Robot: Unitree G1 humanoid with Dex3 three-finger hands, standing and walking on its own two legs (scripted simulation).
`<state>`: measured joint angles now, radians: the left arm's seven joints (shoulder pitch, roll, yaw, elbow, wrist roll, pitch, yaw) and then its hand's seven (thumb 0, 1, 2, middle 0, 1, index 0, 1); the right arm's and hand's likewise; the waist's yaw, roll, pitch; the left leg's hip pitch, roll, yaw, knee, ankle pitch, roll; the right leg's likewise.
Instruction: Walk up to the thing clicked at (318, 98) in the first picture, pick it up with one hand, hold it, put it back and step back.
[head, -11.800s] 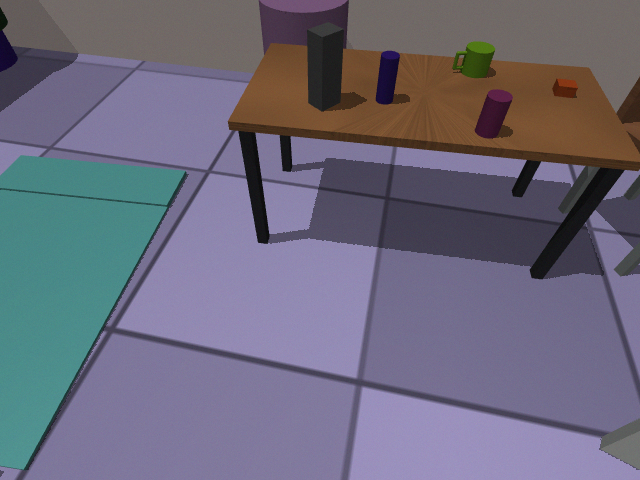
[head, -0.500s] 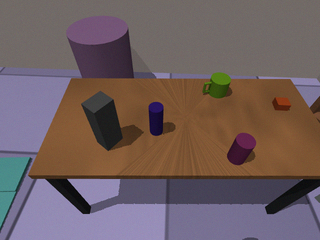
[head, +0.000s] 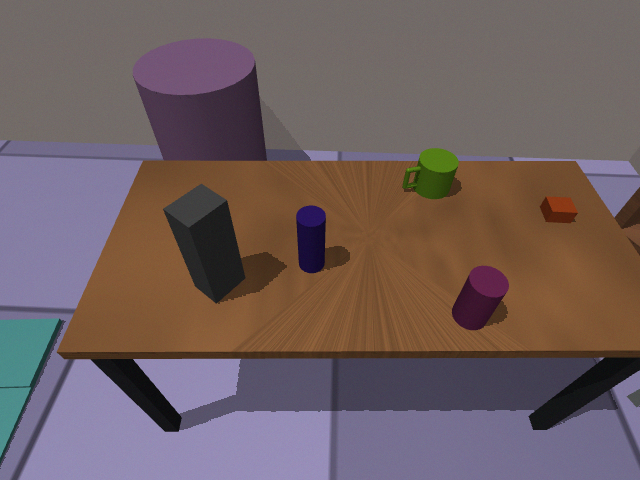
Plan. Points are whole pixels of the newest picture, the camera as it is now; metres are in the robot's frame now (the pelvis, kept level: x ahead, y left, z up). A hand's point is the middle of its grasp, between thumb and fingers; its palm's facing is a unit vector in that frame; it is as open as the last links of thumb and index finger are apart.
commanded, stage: stand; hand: left
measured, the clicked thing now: (209, 247) +0.52 +0.21 -0.09
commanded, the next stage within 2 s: go down in 0.78 s
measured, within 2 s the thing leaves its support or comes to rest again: neither
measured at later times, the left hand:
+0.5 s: hand out of the picture +0.07 +0.26 -0.16, palm faces -0.02 -0.94 -0.35, open 7.4 cm
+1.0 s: hand out of the picture +0.11 +0.24 -0.15, palm faces +0.05 -0.94 -0.32, open 8.4 cm
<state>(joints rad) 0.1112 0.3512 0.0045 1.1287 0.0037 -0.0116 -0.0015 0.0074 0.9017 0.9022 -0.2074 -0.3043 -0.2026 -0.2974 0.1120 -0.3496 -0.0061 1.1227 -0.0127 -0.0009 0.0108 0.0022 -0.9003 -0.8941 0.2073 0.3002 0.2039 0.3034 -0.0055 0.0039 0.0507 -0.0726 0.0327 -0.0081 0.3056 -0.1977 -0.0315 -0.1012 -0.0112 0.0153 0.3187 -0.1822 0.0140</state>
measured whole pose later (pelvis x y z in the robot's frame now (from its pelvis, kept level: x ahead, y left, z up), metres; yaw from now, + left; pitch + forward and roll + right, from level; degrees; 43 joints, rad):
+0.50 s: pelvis +0.00 +0.00 +0.00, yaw +0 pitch -2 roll +0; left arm 0.13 0.35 0.00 1.13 0.00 -0.01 0.00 0.01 0.90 0.90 -0.21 -0.30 -0.20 -0.30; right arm 0.13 -0.35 -0.01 1.13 -0.02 0.00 0.01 0.00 -0.90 -0.89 0.21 0.30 0.20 0.30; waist 0.00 0.00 0.05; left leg -0.08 0.03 -0.01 0.31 -0.20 -0.03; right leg -0.11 -0.02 0.02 0.33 -0.18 0.02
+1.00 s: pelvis -0.01 +0.00 -0.01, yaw +1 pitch +0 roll +0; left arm 0.08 0.32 0.03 0.99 -0.05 -0.02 0.02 0.01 0.80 0.80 -0.14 -0.22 -0.14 -0.21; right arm 0.09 -0.33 -0.03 0.98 0.06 -0.07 -0.02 0.01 -0.80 -0.79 0.15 0.22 0.15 0.22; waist -0.02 0.01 0.08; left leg -0.19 0.03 -0.02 0.42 -0.24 -0.03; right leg -0.21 -0.02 0.01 0.42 -0.22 0.02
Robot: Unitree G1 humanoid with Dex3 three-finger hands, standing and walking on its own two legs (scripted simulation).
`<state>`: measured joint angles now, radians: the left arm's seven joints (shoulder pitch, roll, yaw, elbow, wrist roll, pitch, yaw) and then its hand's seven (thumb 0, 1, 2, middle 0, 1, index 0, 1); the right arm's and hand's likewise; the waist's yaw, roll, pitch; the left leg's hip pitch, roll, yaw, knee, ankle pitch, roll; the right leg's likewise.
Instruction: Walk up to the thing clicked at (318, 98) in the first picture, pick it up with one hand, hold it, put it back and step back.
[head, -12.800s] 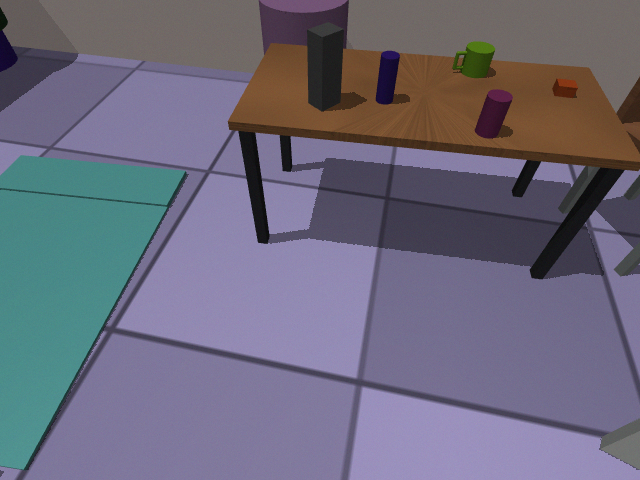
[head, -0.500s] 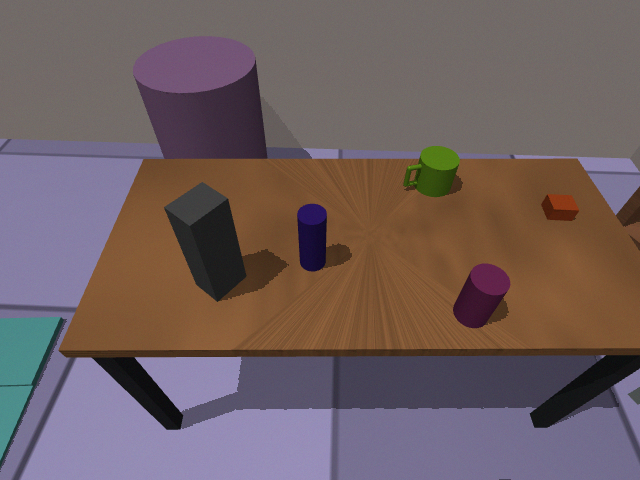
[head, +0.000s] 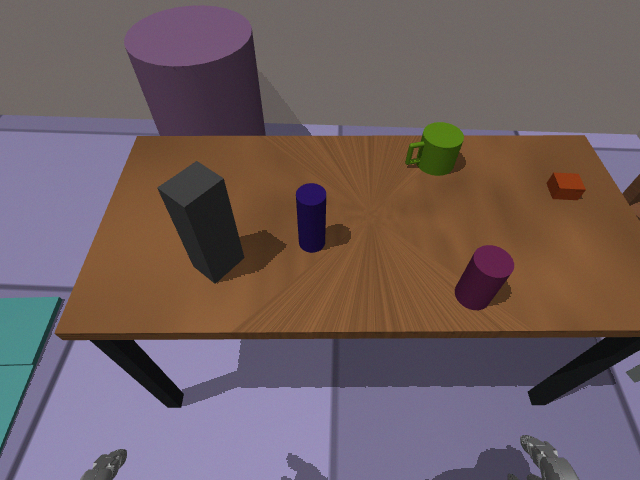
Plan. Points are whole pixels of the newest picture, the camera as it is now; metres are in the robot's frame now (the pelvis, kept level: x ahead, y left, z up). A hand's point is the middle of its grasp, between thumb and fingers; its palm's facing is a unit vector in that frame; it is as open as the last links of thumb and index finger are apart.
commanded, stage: go down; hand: left
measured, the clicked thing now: (206, 227) +0.54 +0.20 -0.08
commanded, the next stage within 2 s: none
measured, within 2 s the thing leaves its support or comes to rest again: neither
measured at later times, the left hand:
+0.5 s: hand (126, 472) +0.16 +0.27 -0.14, palm faces +0.06 -0.94 -0.34, open 16.8 cm
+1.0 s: hand (115, 458) +0.18 +0.28 -0.12, palm faces +0.11 -0.94 -0.32, open 17.2 cm
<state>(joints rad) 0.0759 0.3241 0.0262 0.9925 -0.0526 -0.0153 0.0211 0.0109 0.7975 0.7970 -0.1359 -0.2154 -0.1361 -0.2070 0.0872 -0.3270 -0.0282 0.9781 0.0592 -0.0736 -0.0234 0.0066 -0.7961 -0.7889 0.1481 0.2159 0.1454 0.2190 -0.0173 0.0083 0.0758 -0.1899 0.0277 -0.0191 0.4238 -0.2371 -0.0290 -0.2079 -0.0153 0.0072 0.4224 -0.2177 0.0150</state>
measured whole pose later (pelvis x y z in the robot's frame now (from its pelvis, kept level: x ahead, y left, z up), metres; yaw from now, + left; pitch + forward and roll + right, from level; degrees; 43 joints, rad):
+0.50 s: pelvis +0.01 +0.01 -0.02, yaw +0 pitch +8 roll -1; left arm 0.17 0.34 0.14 0.55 0.01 0.29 -0.04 0.00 -0.38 0.07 -0.05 -0.05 -0.05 -0.04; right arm 0.21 -0.27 -0.13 0.65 0.03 -0.08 -0.03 -0.01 0.38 -0.08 0.06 0.05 0.06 0.06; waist -0.02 0.01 -0.04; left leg -0.47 0.02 -0.03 0.70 -0.37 -0.02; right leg -0.47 -0.02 0.00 0.67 -0.34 0.03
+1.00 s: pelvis +0.02 +0.01 -0.04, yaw +1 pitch +10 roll -1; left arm 0.30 0.36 0.20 0.28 -0.01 0.42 -0.09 0.00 -0.47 0.07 -0.04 -0.07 -0.05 -0.06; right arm 0.35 -0.24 -0.10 0.39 0.03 -0.08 -0.03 -0.01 0.50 -0.05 0.06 0.05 0.06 0.05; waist -0.02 0.02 -0.12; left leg -0.56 0.01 -0.05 0.84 -0.46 -0.02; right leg -0.55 -0.03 -0.01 0.81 -0.44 0.03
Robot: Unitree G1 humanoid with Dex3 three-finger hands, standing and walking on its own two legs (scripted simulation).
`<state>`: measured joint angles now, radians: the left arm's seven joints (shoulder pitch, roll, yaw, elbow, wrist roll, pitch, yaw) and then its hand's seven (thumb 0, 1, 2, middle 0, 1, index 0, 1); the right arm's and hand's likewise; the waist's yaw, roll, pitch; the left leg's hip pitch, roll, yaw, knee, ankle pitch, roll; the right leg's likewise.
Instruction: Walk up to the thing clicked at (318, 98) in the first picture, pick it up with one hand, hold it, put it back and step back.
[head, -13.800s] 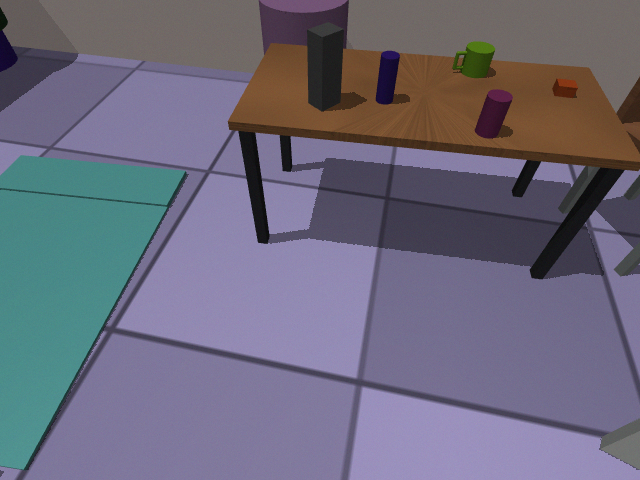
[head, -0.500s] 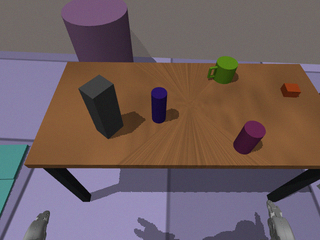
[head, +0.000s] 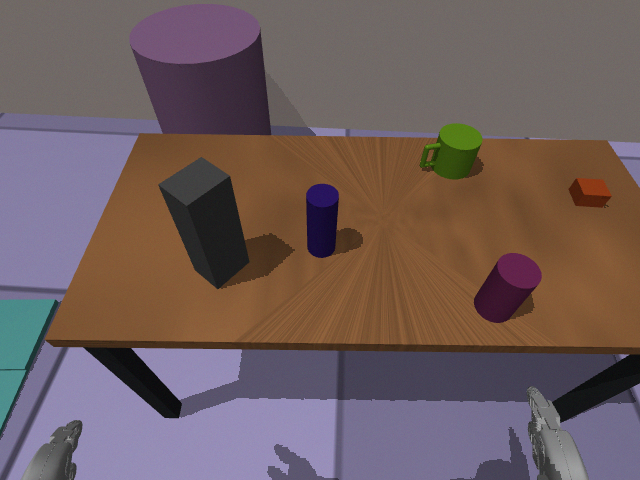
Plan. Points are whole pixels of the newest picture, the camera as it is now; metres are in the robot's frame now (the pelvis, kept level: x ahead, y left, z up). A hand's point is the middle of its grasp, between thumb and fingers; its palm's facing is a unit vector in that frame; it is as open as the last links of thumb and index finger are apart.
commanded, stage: go down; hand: left
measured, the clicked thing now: (210, 228) +0.51 +0.18 -0.04
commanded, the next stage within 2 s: approach in 1.90 s
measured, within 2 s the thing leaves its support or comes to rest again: neither
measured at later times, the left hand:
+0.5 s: hand (72, 435) +0.20 +0.30 -0.04, palm faces +0.19 -0.93 -0.30, open 16.9 cm
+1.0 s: hand (53, 329) +0.32 +0.34 +0.01, palm faces +0.23 -0.96 -0.14, open 17.3 cm
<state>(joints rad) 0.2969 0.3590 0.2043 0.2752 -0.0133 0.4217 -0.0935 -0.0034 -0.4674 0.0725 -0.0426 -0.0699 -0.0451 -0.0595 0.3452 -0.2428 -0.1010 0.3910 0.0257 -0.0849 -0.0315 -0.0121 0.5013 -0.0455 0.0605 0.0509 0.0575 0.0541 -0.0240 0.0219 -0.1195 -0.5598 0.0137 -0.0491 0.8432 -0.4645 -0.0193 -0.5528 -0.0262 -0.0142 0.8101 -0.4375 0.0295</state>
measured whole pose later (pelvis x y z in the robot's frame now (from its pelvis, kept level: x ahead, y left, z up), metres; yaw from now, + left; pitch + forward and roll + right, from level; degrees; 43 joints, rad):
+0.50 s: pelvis -0.03 +0.00 -0.02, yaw +1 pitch +10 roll -1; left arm 0.14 0.45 0.31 0.23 -0.06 0.40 -0.14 -0.01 -0.40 0.12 -0.05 -0.07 -0.03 -0.08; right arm 0.46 -0.21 0.00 0.18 0.03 -0.12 -0.09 -0.01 0.51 -0.05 0.06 0.05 0.06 0.05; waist -0.02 0.00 -0.13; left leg -0.65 0.01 -0.07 0.96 -0.48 -0.02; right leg -0.63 -0.03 -0.03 0.92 -0.46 0.02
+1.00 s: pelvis -0.03 +0.00 -0.01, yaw -1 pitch +12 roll -2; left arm -0.36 0.63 0.47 0.85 -0.09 0.09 -0.32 -0.01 -0.52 0.09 -0.07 -0.08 -0.04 -0.09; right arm 0.41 -0.23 0.04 0.29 0.03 -0.19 -0.06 -0.01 0.50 -0.06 0.06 0.05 0.06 0.05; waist -0.06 -0.02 -0.11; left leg -0.70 0.03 -0.05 0.94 -0.46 -0.02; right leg -0.68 -0.01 -0.01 0.89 -0.42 0.03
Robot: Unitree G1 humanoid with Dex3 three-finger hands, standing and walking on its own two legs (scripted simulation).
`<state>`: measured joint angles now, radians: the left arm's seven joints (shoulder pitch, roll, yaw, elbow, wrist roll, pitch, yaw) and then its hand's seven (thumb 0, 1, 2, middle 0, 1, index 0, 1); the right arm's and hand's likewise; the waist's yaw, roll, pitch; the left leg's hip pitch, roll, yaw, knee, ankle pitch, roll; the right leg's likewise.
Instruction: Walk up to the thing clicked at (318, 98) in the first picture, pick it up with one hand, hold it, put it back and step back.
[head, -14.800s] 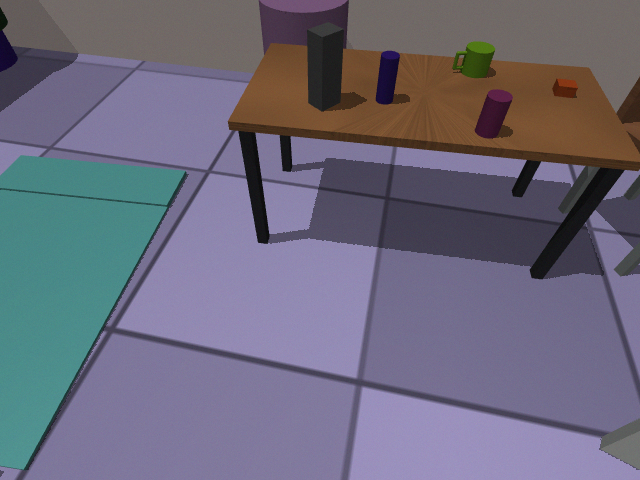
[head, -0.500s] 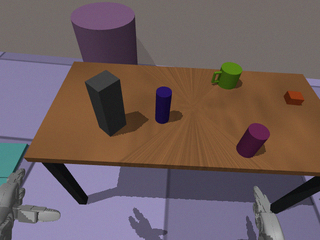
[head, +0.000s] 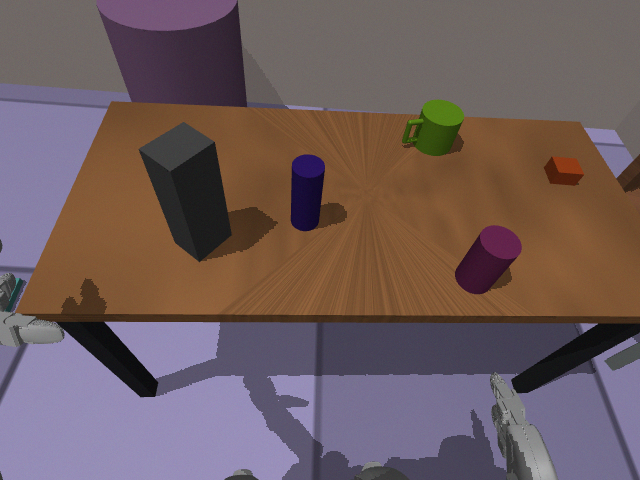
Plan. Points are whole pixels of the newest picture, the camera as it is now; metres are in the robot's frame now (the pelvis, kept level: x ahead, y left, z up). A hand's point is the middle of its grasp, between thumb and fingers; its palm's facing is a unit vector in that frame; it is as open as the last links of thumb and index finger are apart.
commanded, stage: go down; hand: left
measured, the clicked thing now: (192, 198) +0.54 +0.18 -0.03
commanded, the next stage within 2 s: approach in 0.90 s
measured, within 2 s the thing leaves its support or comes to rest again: neither
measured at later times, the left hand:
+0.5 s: hand (15, 262) +0.39 +0.36 +0.03, palm faces +0.26 -0.96 -0.09, open 17.5 cm
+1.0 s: hand (1, 242) +0.41 +0.38 +0.04, palm faces +0.27 -0.96 -0.07, open 17.6 cm
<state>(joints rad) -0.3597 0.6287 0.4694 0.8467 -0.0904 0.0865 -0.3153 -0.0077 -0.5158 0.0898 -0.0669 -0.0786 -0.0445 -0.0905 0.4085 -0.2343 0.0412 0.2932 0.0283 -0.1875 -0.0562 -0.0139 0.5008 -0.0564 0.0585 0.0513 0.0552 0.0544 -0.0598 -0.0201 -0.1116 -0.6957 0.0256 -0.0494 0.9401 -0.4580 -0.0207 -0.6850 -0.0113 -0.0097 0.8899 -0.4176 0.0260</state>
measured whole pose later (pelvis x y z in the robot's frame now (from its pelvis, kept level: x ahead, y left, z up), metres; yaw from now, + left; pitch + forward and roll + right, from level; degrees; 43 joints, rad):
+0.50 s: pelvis +0.00 +0.00 -0.01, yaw -1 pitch +16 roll -2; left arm -0.52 0.76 0.60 1.07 -0.09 -0.11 -0.41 -0.01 -0.54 0.05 -0.06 -0.05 -0.05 -0.05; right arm 0.38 -0.24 0.07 0.24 0.01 -0.13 -0.02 -0.01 0.49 -0.06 0.06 0.05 0.06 0.05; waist -0.11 -0.03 -0.12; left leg -0.80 0.04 -0.06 0.99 -0.47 -0.02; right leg -0.79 0.00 -0.02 0.92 -0.42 0.02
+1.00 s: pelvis +0.00 +0.00 -0.02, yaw -1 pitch +19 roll -3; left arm -0.58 0.84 0.66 1.13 -0.09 -0.15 -0.45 -0.01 -0.57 0.04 -0.06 -0.05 -0.05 -0.05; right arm 0.38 -0.25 0.06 0.21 0.00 -0.12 -0.02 -0.01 0.50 -0.06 0.06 0.05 0.06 0.05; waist -0.14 -0.02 -0.13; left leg -0.88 0.04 -0.07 1.05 -0.50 -0.02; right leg -0.85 0.01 -0.02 0.96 -0.44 0.03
